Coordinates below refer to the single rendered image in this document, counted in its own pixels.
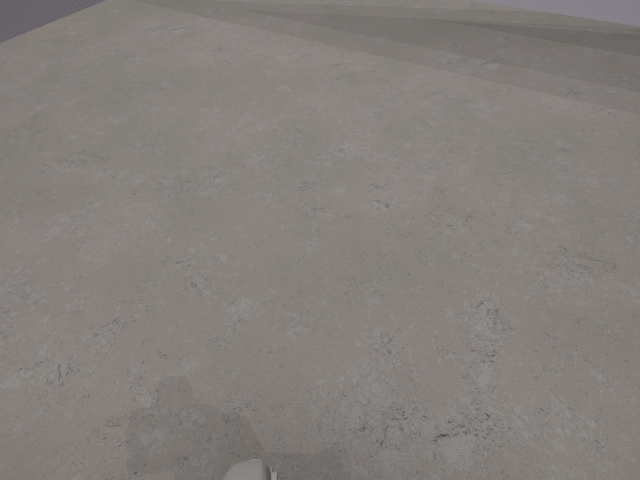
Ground robot left thigh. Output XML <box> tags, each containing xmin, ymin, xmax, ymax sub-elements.
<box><xmin>222</xmin><ymin>460</ymin><xmax>278</xmax><ymax>480</ymax></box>

